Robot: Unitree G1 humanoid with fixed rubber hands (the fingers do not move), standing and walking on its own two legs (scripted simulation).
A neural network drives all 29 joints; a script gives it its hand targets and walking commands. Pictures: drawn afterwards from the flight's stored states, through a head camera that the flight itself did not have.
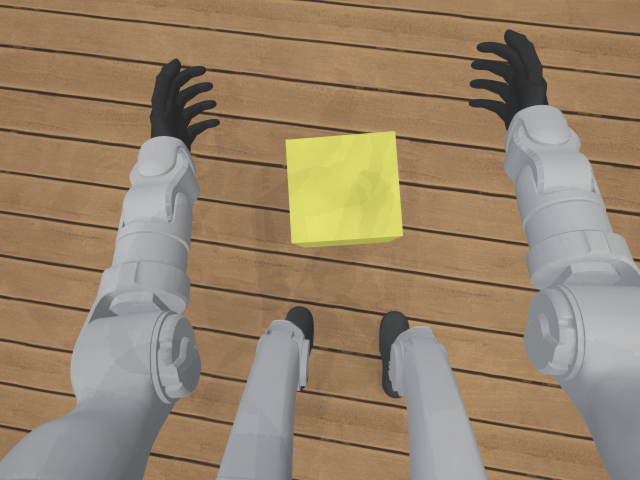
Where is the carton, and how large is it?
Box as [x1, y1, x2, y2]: [286, 131, 402, 247]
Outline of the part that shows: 394,131 286,140 292,243 305,247 382,242 391,240 402,235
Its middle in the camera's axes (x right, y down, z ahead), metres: +0.05 -0.09 +0.86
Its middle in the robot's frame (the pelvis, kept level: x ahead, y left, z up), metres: +0.48 +0.02 -0.52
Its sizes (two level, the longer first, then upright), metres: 0.210 0.200 0.250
